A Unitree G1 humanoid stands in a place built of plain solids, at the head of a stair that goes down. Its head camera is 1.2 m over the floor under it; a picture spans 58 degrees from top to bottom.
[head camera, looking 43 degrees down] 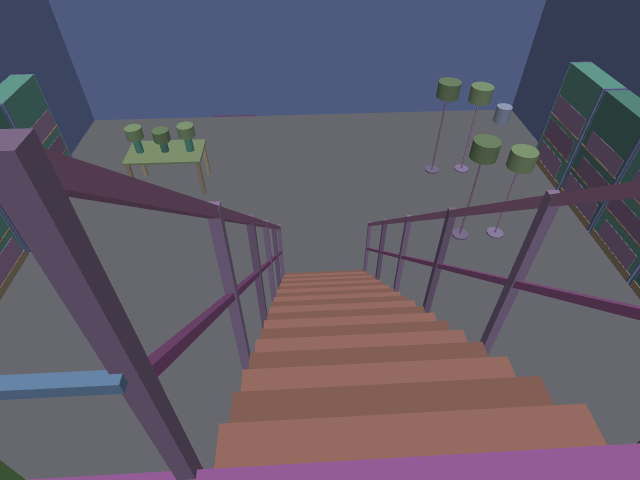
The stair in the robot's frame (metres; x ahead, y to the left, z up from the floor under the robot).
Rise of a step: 0.18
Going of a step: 0.20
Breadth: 1.22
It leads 3 degrees to the left of straight ahead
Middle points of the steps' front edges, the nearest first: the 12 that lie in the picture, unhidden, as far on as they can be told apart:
0.45 -0.29 0.00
0.65 -0.28 -0.18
0.86 -0.27 -0.37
1.06 -0.26 -0.55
1.27 -0.25 -0.74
1.47 -0.24 -0.92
1.68 -0.22 -1.11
1.88 -0.21 -1.29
2.09 -0.20 -1.48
2.29 -0.19 -1.66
2.50 -0.18 -1.85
2.70 -0.17 -2.03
